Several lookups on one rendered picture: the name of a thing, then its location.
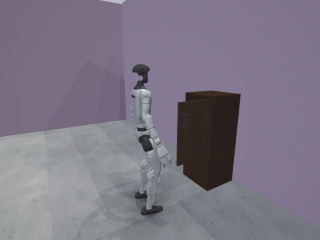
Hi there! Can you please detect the robot right upper arm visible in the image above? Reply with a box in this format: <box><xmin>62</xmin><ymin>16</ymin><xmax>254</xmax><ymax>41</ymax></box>
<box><xmin>140</xmin><ymin>89</ymin><xmax>152</xmax><ymax>124</ymax></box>

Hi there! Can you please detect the cupboard door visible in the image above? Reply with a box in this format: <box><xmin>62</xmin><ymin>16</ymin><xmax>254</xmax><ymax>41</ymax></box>
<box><xmin>176</xmin><ymin>99</ymin><xmax>210</xmax><ymax>166</ymax></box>

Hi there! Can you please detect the handle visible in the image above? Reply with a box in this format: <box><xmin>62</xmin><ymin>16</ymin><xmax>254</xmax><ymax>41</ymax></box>
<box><xmin>182</xmin><ymin>114</ymin><xmax>189</xmax><ymax>130</ymax></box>

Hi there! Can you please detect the robot left thigh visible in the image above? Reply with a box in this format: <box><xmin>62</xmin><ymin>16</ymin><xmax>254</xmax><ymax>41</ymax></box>
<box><xmin>140</xmin><ymin>145</ymin><xmax>151</xmax><ymax>171</ymax></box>

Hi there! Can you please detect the robot left upper arm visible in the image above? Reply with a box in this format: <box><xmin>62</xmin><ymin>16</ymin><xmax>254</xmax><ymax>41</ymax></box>
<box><xmin>130</xmin><ymin>100</ymin><xmax>133</xmax><ymax>113</ymax></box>

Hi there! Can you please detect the robot right hand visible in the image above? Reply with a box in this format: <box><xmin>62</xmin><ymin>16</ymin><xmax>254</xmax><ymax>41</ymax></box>
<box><xmin>156</xmin><ymin>145</ymin><xmax>172</xmax><ymax>168</ymax></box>

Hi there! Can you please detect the robot head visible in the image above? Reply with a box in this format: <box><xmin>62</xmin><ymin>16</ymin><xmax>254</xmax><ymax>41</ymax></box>
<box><xmin>132</xmin><ymin>64</ymin><xmax>150</xmax><ymax>90</ymax></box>

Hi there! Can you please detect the robot right forearm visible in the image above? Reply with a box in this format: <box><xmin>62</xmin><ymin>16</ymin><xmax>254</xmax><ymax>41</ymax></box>
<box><xmin>145</xmin><ymin>115</ymin><xmax>163</xmax><ymax>148</ymax></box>

